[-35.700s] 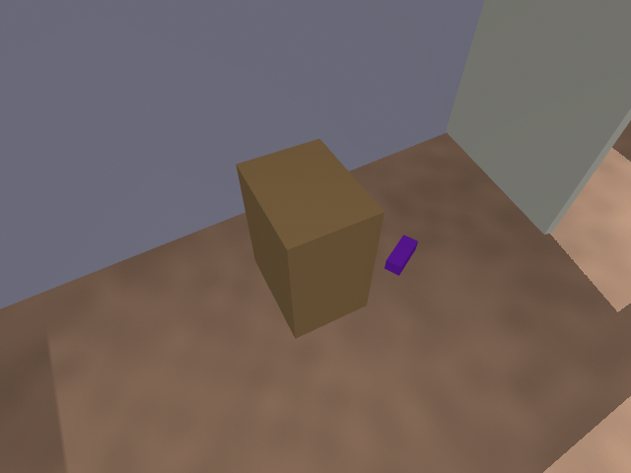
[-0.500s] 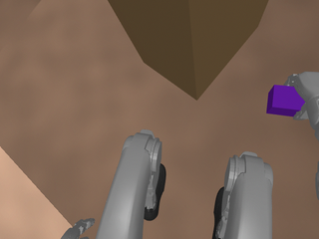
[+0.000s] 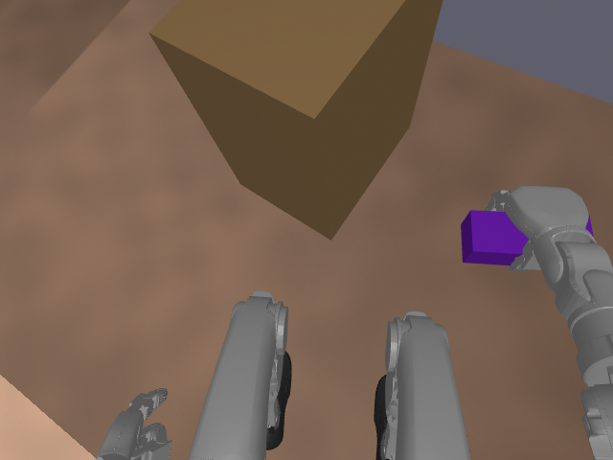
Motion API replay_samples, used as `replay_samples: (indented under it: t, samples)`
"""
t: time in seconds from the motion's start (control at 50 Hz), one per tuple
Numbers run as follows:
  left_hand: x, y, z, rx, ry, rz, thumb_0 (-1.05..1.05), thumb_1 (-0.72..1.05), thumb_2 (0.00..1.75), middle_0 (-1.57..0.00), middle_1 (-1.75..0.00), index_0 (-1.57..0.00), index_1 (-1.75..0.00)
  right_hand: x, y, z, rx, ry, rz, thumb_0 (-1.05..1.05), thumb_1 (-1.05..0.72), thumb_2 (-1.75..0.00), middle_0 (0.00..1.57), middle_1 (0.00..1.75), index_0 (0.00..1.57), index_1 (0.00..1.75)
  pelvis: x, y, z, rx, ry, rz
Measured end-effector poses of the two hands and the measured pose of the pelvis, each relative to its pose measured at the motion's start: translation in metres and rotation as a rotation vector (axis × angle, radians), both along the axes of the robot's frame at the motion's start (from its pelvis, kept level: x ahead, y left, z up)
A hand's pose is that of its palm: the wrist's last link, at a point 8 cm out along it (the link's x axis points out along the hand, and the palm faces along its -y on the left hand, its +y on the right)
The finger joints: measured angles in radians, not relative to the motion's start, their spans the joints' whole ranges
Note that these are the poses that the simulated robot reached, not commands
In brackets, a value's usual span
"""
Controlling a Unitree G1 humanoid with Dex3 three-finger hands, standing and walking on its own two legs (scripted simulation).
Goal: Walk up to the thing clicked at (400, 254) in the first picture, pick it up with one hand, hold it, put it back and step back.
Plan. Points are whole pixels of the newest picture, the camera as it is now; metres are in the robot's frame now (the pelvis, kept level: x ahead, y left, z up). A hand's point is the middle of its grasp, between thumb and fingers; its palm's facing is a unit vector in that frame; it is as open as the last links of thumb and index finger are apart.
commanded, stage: lift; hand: right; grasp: from above
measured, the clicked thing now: (523, 240) +0.43 -0.26 -0.14
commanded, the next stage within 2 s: hold in 0.98 s
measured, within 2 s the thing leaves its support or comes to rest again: neither
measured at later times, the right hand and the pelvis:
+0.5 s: hand (599, 217) +0.37 -0.22 +0.09, palm faces -0.46 +0.05 -0.89, open 9.2 cm; pelvis +0.03 +0.01 +0.17, yaw +0 degrees
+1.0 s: hand out of the picture +0.39 -0.21 +0.18, palm faces -0.47 +0.06 -0.88, open 9.2 cm; pelvis +0.07 +0.01 +0.26, yaw +0 degrees
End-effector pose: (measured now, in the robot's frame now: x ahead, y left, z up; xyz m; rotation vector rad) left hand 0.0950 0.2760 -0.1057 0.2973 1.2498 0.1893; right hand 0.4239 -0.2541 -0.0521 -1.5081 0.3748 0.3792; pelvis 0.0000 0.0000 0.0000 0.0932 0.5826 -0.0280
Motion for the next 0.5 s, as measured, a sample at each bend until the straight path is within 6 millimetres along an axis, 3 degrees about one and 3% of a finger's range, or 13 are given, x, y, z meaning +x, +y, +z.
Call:
replay_samples:
  t: [0.14,0.32,0.5]
  samples:
    - [0.018,-0.007,0.044,-0.021,-0.073,0.021,0.0,0.91,0.9,-0.2,-0.3,-0.2,-0.3,-0.016,0.005,0.063,-0.002,-0.011,-0.017,-0.03,-0.1,-0.37,0.84,0.38,0.85,0.32,0.004,0.002,0.048,-0.019,-0.059,0.001]
    - [0.02,-0.011,0.11,-0.036,-0.133,0.066,0.0,0.91,0.9,-0.2,-0.3,-0.2,-0.3,-0.038,0.016,0.143,0.01,-0.001,-0.027,-0.03,-0.09,-0.37,0.85,0.38,0.86,0.32,0.012,0.005,0.117,-0.043,-0.159,0.012]
    - [0.016,-0.005,0.168,-0.019,-0.158,0.102,0.0,0.91,0.9,-0.2,-0.3,-0.2,-0.3,-0.047,0.029,0.2,0.012,-0.006,-0.028,-0.03,-0.09,-0.37,0.84,0.38,0.86,0.32,0.027,0.007,0.173,-0.056,-0.246,0.019]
